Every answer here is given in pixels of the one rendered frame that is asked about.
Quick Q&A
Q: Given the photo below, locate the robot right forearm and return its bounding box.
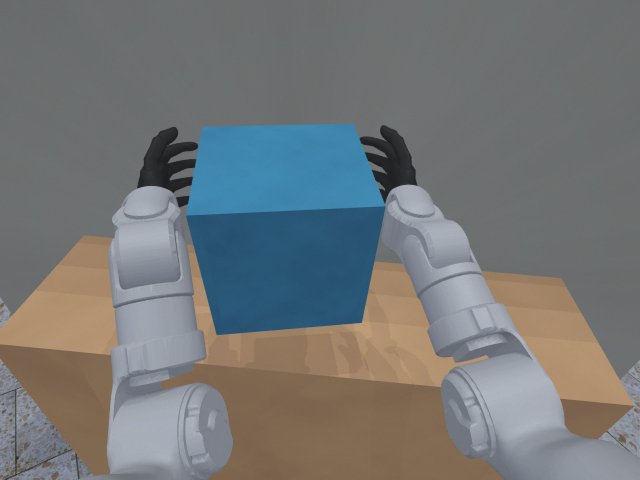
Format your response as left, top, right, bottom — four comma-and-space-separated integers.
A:
382, 185, 565, 424

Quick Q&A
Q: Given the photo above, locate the robot left hand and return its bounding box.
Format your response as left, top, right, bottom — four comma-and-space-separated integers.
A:
137, 127, 198, 207

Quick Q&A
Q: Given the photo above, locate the carton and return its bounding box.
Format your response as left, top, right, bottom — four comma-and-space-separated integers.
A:
186, 124, 386, 335

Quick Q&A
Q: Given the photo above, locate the robot left forearm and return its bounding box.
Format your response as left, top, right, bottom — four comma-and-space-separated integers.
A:
107, 186, 207, 469

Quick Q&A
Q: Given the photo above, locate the pedestal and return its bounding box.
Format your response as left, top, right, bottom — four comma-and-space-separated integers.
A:
0, 235, 634, 480

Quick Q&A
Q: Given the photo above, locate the robot left upper arm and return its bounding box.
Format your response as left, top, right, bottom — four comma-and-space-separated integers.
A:
78, 383, 233, 480

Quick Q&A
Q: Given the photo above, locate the robot right hand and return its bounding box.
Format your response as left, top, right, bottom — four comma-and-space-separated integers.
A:
360, 125, 417, 203

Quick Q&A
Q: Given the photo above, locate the robot right upper arm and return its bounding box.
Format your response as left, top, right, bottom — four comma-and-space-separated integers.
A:
441, 352, 640, 480

